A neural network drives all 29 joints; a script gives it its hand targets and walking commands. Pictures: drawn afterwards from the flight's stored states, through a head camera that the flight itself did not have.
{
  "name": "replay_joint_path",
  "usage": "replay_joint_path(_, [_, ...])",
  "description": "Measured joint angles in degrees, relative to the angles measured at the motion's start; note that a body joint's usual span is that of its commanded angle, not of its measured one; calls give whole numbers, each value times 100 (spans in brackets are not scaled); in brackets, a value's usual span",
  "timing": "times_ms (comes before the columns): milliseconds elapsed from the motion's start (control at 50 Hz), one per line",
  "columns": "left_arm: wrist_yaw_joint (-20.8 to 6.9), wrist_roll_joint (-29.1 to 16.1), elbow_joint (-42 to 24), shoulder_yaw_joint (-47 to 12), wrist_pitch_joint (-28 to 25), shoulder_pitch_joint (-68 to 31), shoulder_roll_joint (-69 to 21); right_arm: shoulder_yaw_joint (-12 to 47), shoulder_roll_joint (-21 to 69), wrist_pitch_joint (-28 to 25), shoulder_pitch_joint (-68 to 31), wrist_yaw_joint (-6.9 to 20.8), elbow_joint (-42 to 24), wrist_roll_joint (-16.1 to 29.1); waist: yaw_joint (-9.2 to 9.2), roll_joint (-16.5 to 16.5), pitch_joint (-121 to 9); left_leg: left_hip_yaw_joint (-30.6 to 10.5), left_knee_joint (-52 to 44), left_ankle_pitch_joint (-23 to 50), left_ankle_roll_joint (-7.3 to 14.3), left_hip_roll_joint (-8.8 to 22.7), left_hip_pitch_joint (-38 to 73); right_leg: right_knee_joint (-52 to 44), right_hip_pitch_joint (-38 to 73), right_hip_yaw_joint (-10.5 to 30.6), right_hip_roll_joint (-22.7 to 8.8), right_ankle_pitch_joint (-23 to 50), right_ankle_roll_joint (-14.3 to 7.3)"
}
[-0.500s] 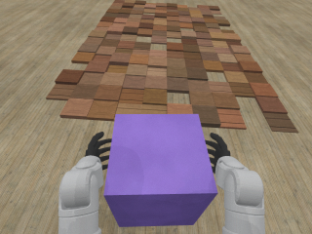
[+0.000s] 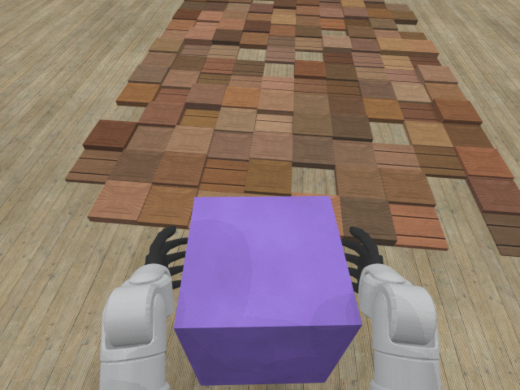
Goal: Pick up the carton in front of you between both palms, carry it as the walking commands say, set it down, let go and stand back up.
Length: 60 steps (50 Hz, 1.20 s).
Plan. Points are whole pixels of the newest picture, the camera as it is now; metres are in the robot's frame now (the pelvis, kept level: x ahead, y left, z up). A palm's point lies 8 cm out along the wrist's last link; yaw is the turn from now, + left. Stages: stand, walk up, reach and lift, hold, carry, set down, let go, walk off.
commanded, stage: carry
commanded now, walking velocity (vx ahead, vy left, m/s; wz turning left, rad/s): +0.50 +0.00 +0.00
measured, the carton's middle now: (262, 294) +0.27 +0.00 -0.01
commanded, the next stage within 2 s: none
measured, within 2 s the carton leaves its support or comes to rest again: neither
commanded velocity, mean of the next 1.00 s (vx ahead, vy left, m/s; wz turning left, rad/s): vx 0.50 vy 0.00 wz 0.00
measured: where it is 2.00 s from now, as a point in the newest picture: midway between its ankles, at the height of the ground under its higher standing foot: (261, 163)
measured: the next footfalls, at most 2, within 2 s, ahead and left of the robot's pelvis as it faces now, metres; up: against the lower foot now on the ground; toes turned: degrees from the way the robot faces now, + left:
left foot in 0.36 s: +0.43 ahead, +0.11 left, +0.00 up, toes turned +10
right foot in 0.84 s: +0.73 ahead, -0.08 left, +0.00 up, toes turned -10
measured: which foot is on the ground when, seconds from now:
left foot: up 0.00-0.34, down 0.36-0.82, up 0.84-1.00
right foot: down 0.00-0.38, up 0.40-0.82, down 0.84-1.00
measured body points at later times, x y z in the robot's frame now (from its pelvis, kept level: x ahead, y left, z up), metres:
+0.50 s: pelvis +0.34 +0.04 +0.00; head +0.36 +0.05 +0.45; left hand +0.65 +0.17 +0.08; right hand +0.62 -0.13 +0.09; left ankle +0.39 +0.11 -0.73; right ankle +0.20 -0.07 -0.63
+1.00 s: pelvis +0.65 -0.02 +0.00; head +0.74 -0.03 +0.44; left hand +1.07 +0.14 +0.15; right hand +1.08 -0.16 +0.15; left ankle +0.57 +0.10 -0.61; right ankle +0.69 -0.08 -0.73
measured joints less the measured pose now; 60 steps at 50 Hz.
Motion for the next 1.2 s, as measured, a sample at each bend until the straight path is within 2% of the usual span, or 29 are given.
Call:
replay_joint_path(60, [10,-50,-130,9,-65,165,18,128,-5,-82,83,8,-21,-18,83,-81,38,104,-426,424,19,67,-789,-572,523,63,2,-10,41])
replay_joint_path(140, [15,-115,-298,15,-171,301,30,265,-11,-219,208,18,-137,-46,116,-145,-66,254,-1729,845,-66,152,-1312,-1144,1193,179,-19,-142,163])
replay_joint_path(220, [18,-162,-511,-27,-156,298,31,302,-16,-213,295,6,-434,-42,45,-130,-178,476,-2923,1406,-77,154,-1418,-1411,1852,242,-40,-479,335])
replay_joint_path(320, [19,-153,-782,-54,44,130,18,228,-14,-14,204,-31,-786,25,-26,-141,-277,868,-3769,1784,34,7,-1107,-1315,2628,321,-96,-1206,633])
replay_joint_path(360, [20,-121,-844,4,151,20,14,183,-1,75,33,-34,-763,47,-54,-201,-283,1056,-3995,1725,133,-131,-765,-648,2702,370,-253,-1739,740])
replay_joint_path(380, [29,-116,-813,73,190,-58,29,186,13,62,-83,-47,-630,44,-102,-325,-264,1138,-3716,1642,284,-192,-772,96,2476,429,-449,-1818,735])
replay_joint_path(420, [35,-121,-689,207,273,-205,67,148,44,90,-323,-58,-356,32,-197,-338,-167,1200,-3394,1248,459,-188,-716,2104,1579,925,-443,-1694,663])
replay_joint_path(460, [37,-116,-575,288,343,-339,61,73,68,152,-454,-77,-234,32,-226,-256,-37,1207,-3595,1122,429,-170,-444,3521,655,1208,-302,-1487,528])
replay_joint_path(500, [40,-95,-486,340,353,-476,8,-25,82,168,-519,-84,-219,44,-243,-208,56,1196,-3954,1099,406,-196,-117,3869,-62,1244,-306,-1103,441])
replay_joint_path(560, [42,-82,-346,368,264,-722,0,-171,81,104,-692,-89,-188,66,-267,-154,131,1136,-4417,1047,370,-220,355,3431,-810,1202,-391,-652,433])
replay_joint_path(660, [93,-165,-36,385,193,-1324,235,-249,-133,38,-1323,-143,134,187,-294,-138,137,1021,-4824,743,243,-254,1057,2001,-1397,1103,-488,-7,474])
replay_joint_path(780, [252,-428,508,546,457,-2558,694,-292,-595,315,-2651,-322,756,450,-284,-144,202,921,-4580,-99,-21,-275,1737,679,-1304,831,-278,614,205])
replay_joint_path(820, [284,-500,897,606,566,-3126,837,-348,-813,475,-3164,-352,1052,536,-207,-92,237,900,-3952,-597,-101,-175,1791,281,-940,666,-102,627,116])
replay_joint_path(840, [303,-522,1139,632,600,-3433,887,-381,-950,546,-3422,-354,1219,585,-132,-69,266,875,-3268,-832,-74,-85,1638,296,-823,648,-48,673,80])
replay_joint_path(860, [324,-531,1347,664,606,-3686,921,-414,-1078,587,-3685,-354,1421,644,-39,41,332,639,-2367,-767,-30,-34,1317,641,-889,619,11,460,39])
replay_joint_path(900, [378,-575,1709,715,702,-4102,993,-523,-1233,709,-4103,-360,1776,722,83,104,489,71,-482,-679,102,-242,455,957,-866,612,63,-43,-19])
replay_joint_path(920, [400,-604,1835,749,775,-4253,1027,-584,-1262,791,-4272,-367,1907,728,127,83,567,-69,221,-598,184,-340,29,925,-783,625,80,-177,-31])
replay_joint_path(940, [417,-634,1918,792,844,-4372,1058,-654,-1260,872,-4430,-382,2008,710,160,54,640,-138,671,-479,247,-398,-367,825,-677,640,90,-207,13])
replay_joint_path(980, [467,-670,2004,914,937,-4552,1078,-815,-1199,996,-4714,-418,2139,617,203,4,772,-181,941,-245,311,-406,-1058,574,-438,658,115,-275,8])
replay_joint_path(1100, [472,-496,1860,1389,879,-4670,821,-1275,-893,984,-5020,-404,2114,255,277,-85,888,-141,-83,97,231,-233,-2373,9,339,748,117,-657,59])
replay_joint_path(1140, [446,-402,1701,1463,812,-4531,694,-1341,-766,912,-4893,-347,1970,139,285,-87,848,-88,-788,500,197,-211,-2492,-152,660,797,122,-837,124])
replay_joint_path(1200, [401,-304,1432,1446,719,-4274,552,-1302,-629,805,-4615,-293,1691,26,253,-62,788,102,-2325,1236,173,-298,-2236,-311,1197,845,124,-1176,230])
